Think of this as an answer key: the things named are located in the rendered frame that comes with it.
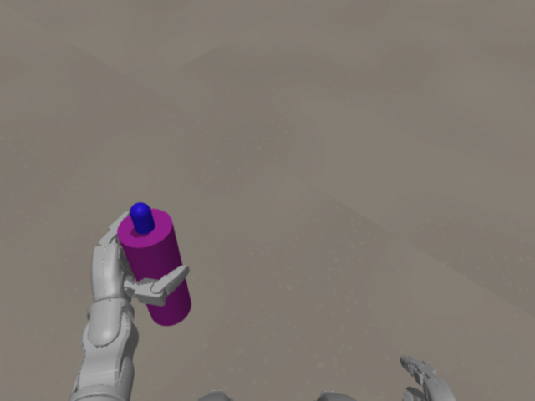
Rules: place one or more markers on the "bottle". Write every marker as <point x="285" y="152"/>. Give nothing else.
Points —
<point x="149" y="242"/>

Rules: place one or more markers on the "left robot arm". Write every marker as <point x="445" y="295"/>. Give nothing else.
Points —
<point x="108" y="341"/>

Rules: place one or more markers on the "left robot hand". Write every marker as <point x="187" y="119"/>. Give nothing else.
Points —
<point x="111" y="275"/>

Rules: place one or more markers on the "right robot hand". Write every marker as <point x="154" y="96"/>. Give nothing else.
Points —
<point x="435" y="389"/>

